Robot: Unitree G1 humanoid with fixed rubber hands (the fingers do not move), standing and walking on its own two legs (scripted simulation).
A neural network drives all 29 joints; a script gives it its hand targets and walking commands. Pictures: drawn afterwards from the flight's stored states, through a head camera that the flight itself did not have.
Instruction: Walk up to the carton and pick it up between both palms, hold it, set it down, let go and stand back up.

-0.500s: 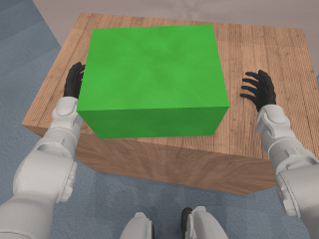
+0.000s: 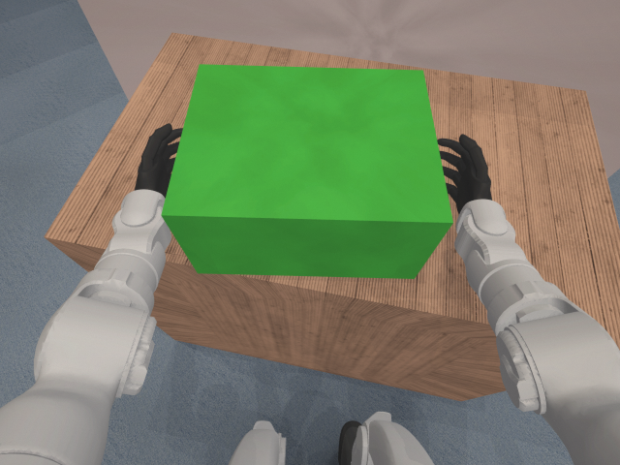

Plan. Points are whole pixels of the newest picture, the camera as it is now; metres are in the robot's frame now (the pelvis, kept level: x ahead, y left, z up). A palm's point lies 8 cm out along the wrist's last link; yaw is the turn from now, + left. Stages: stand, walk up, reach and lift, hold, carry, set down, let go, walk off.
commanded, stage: reach and lift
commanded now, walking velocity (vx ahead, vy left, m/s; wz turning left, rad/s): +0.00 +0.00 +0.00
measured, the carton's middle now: (308, 173) +0.49 +0.03 +0.03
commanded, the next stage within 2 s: none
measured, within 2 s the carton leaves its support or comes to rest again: neither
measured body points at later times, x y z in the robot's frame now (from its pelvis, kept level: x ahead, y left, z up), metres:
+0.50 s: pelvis +0.00 +0.03 +0.00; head +0.11 +0.02 +0.44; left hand +0.46 +0.23 +0.05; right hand +0.45 -0.20 +0.03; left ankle +0.00 +0.12 -0.68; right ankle +0.06 -0.09 -0.68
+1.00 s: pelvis -0.01 +0.02 +0.00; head +0.11 +0.02 +0.44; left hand +0.46 +0.23 +0.05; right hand +0.46 -0.18 +0.03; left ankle +0.00 +0.12 -0.68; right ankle +0.06 -0.09 -0.68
